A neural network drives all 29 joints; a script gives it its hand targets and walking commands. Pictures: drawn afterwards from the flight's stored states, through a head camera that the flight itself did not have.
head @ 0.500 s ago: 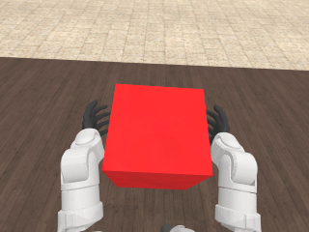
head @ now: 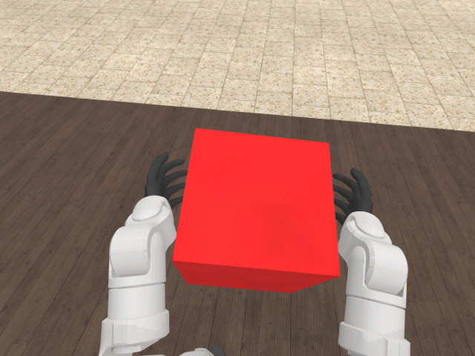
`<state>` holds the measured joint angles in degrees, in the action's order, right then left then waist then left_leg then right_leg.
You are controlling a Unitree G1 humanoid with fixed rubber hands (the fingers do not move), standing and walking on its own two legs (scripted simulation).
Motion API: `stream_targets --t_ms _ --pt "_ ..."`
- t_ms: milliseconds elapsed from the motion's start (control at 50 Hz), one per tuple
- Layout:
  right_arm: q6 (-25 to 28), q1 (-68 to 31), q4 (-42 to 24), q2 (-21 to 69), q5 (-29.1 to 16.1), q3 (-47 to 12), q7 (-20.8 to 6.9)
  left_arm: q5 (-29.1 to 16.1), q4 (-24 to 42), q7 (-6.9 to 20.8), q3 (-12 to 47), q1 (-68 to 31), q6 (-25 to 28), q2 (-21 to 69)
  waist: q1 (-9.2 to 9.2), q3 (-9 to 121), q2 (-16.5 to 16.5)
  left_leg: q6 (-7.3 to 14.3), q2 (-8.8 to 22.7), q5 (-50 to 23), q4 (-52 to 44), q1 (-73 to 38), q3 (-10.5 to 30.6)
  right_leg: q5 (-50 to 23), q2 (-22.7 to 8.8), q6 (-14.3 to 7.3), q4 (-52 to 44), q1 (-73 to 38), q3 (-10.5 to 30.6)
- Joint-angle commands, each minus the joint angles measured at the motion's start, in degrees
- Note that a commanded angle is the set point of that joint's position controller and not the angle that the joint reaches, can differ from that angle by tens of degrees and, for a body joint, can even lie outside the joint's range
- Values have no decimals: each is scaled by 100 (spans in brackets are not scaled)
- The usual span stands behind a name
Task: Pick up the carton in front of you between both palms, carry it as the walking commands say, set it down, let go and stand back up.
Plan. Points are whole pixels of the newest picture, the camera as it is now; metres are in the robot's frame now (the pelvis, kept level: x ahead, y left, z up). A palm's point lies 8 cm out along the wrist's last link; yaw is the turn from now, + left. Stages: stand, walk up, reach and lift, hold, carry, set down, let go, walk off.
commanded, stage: carry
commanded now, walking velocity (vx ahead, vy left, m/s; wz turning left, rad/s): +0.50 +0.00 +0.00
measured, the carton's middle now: (249, 221) +0.34 +0.02 +0.02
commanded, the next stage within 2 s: none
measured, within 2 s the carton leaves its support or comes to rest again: neither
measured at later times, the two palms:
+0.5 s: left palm (217, 100) +0.63 +0.11 +0.06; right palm (350, 111) +0.64 -0.20 +0.05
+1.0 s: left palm (229, 65) +0.86 +0.11 +0.02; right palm (335, 75) +0.84 -0.20 +0.02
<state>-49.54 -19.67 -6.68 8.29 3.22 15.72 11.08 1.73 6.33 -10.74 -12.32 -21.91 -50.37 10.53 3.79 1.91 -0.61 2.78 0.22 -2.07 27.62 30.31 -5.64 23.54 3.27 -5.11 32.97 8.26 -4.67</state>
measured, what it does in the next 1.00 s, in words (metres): goes down: left foot, then right foot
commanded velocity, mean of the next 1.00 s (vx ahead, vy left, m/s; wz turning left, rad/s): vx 0.27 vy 0.00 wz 0.00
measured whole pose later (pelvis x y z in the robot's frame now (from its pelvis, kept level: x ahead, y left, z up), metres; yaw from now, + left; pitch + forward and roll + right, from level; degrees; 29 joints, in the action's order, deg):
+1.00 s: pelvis +0.52 -0.03 -0.07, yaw -1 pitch +4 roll +0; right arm -55.0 -24.9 -4.2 8.0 0.9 15.0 10.6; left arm 1.1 5.5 -11.0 -14.2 -24.5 -54.7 7.2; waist -1.1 -1.2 -0.6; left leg 6.1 -1.0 2.7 31.9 26.3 -7.8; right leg 26.2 0.7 -1.6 43.8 20.6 -1.0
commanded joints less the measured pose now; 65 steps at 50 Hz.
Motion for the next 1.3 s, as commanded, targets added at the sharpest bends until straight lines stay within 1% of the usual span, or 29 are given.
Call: stream_targets --t_ms 0,40,100,180,260,300,320,360,380,400,420,440,460,500,560,600,640,740,760,780,800,820,860,900,960,1020,1080,1140,1280 --pt "-199 -2747 -187 3243 -588 -3143 54 -1058 622 41 3517 -3069 -230 3613 -941 2965 -1747 1469 2235 -4244 378 -5475 2889 1050 323 519 4380 3206 312" --pt "-386 -2707 -110 3220 -831 -3408 107 -1038 97 -35 3319 -2548 -384 3302 -868 3056 -492 1515 2237 -2133 191 -5346 3477 911 -22 191 5021 3892 713" --pt "-332 -3907 -567 3926 -1379 -3795 3 -668 -59 -128 2896 -2664 -366 3641 -723 2293 190 1292 1826 -1012 -368 -3549 2627 168 -583 216 3963 3475 659" --pt "-383 -3498 134 4264 -1304 -3766 -222 -465 161 -91 2795 -2997 -262 3659 -577 1942 -646 1114 1381 -713 -627 -2590 1615 -656 -518 251 2053 2649 217" --pt "-333 -3443 142 4041 -1197 -3706 -190 -502 4 -29 2799 -2770 -283 3719 -799 1799 -919 726 917 -1685 -172 -3014 819 -2026 -154 270 243 2342 -252" --pt "-317 -3134 41 3857 -931 -3590 -97 -516 427 -23 3091 -3034 -268 3408 -646 1886 -985 445 1042 -949 13 -2733 736 -2702 -380 194 -506 1434 -25" --pt "-404 -3048 196 3715 -854 -3387 -51 -656 152 -10 3191 -3007 -375 3485 -929 1710 -669 579 741 -1569 446 -2913 568 -2910 128 228 -726 1478 -663" --pt "-487 -2825 524 3951 -670 -3305 -5 -613 4 21 2898 -2917 -338 3422 -441 2072 -420 194 543 -1447 1531 -2428 187 -3399 -141 -6 -1109 -72 -497" --pt "-485 -3051 347 3922 -722 -3454 -14 -625 -103 43 2962 -2663 -400 3497 -63 2222 -42 -1 437 -255 2431 -1425 106 -4327 -782 -38 -1011 -1103 185" --pt "-550 -3327 175 3874 -844 -3543 -5 -844 44 27 2994 -2870 -353 3462 45 2928 1279 -187 -79 2870 3892 132 300 -6552 -2356 -614 -76 -2747 2143" --pt "-576 -3270 549 3737 -659 -3220 24 -536 -649 -70 2779 -2492 -435 3310 148 2818 1859 -247 -232 3978 4925 1239 555 -6826 -2852 -1257 -52 -3042 3125" --pt "-535 -3215 448 3778 -714 -3212 65 -584 -425 -86 2810 -2658 -400 3435 92 2840 1627 -105 -203 3888 5429 1847 561 -5116 -2723 -1513 -363 -2875 3420" --pt "-535 -3299 667 3955 -705 -3119 45 -733 -458 -8 2908 -2909 -352 3674 137 2479 793 -54 205 3661 4812 1844 797 -3381 -2397 -1109 -487 -2292 3133" --pt "-416 -3045 750 4258 -621 -2864 41 -1161 224 100 3255 -3595 -262 4119 -51 2112 -139 -35 329 2904 4162 1231 655 -3391 -2055 -734 -886 -1138 2188" --pt "-164 -3759 248 4467 -717 -3333 -17 -1000 -61 151 3276 -3211 -146 4417 -73 2087 1019 -55 335 2371 3160 804 594 -3554 -2060 -681 -1108 -614 2023" --pt "-77 -3042 501 4259 -506 -3099 17 -1339 312 216 3614 -3737 -19 4409 18 2195 573 -55 136 1948 2387 867 318 -4829 -1781 -757 -804 -1142 1352" --pt "-50 -3079 417 4203 -584 -3252 89 -1275 272 181 3529 -3377 66 4187 23 2249 860 -152 -20 1220 1771 631 14 -5782 -1426 -473 -508 -1286 706" --pt "-78 -2848 -171 3632 -748 -3310 32 -1200 288 103 3362 -2842 17 3904 34 2154 757 -72 -302 -582 -51 -549 -414 -5461 -1038 -22 676 -914 342" --pt "-140 -2530 -138 3627 -690 -3258 37 -1149 434 78 3313 -2887 -60 3742 -342 2347 541 -26 -368 -1302 -743 -1572 -477 -5112 -905 19 1135 -673 -164" --pt "-157 -3070 -307 3451 -758 -3319 26 -931 -58 41 3232 -2581 -179 3644 -451 2289 196 137 194 -2544 -765 -2639 -23 -3383 -545 211 1649 277 -91" --pt "-242 -3058 -420 3356 -790 -3340 7 -910 354 38 3263 -2711 -214 3477 -591 2572 -619 435 1243 -5532 39 -3869 984 -1000 -188 499 2330 1403 -166" --pt "-351 -3082 -313 3209 -765 -3293 31 -725 -45 5 3146 -2370 -389 3362 -733 2823 -1217 1103 1995 -6970 518 -4723 1849 1273 39 479 3057 2500 361" --pt "-492 -3162 -280 3331 -975 -3298 22 -812 233 -58 3347 -2650 -501 3376 -730 2948 -929 1311 2299 -5129 168 -4243 2455 1608 -167 303 2575 2391 726" --pt "-487 -3395 -413 3922 -1154 -3662 -79 -877 645 -33 3230 -3252 -431 3585 -418 2839 -455 1118 1918 -3339 74 -3325 1793 993 -683 349 1310 1524 718" --pt "-532 -3516 -255 3867 -1010 -3415 -43 -861 480 1 2968 -3431 -415 3503 -360 2785 -619 671 1112 -438 -280 -1598 969 -1286 -190 242 -407 -245 334" --pt "-557 -3568 -159 3981 -886 -3598 -143 -679 -172 104 2920 -2875 -470 3800 -382 2439 502 276 584 -977 392 -1528 367 -4632 -1223 61 170 -174 1034" --pt "-524 -3750 -203 4133 -1087 -3736 -175 -567 -118 132 2933 -2722 -446 3962 -429 2845 2 476 846 -3718 834 -2613 672 -3928 -798 391 576 281 653" --pt "-485 -3347 163 4056 -795 -3385 -80 -658 -12 101 3124 -3100 -404 3870 -460 2933 -147 616 1040 -4597 888 -3104 757 -2846 -672 431 213 733 595" --pt "-578 -3353 457 4004 -538 -3192 -9 -678 -529 91 2902 -3013 -479 4074 -311 2523 319 337 688 -2422 682 -2138 405 -4409 -975 317 246 -8 753"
